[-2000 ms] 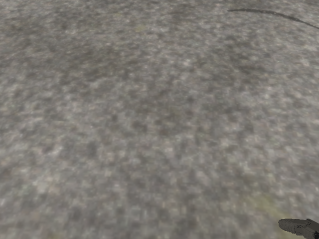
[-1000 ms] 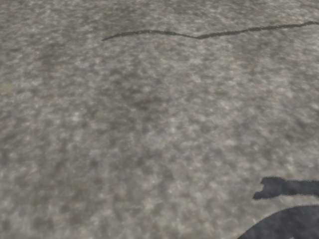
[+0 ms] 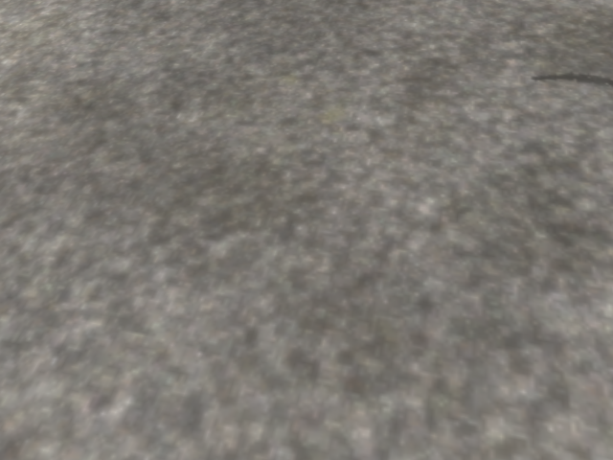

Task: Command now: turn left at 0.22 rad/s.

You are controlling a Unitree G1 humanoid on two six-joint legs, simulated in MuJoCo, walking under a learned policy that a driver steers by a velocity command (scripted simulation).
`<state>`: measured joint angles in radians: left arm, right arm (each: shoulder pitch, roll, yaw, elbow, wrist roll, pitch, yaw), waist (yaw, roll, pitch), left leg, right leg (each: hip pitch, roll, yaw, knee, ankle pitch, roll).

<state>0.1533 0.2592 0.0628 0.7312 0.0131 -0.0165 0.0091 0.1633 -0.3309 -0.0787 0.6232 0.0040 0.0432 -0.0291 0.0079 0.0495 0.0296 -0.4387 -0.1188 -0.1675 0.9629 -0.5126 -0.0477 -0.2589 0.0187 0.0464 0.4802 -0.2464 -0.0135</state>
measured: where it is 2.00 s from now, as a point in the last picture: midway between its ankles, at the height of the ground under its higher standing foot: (347, 313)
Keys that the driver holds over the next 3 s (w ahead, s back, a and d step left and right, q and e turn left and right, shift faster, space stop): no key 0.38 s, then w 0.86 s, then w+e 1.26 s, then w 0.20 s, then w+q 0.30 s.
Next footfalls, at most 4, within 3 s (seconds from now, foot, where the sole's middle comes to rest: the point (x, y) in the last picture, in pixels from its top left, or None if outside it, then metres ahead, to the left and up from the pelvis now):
0.18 left None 0.02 0.15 -0.78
0.66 right None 0.09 -0.10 -0.78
1.14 left None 0.45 0.12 -0.78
1.70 right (393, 345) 0.74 -0.13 -0.78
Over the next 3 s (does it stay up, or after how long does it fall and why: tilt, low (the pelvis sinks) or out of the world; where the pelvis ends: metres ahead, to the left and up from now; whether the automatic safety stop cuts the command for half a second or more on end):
stays up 1.19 -0.35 0.01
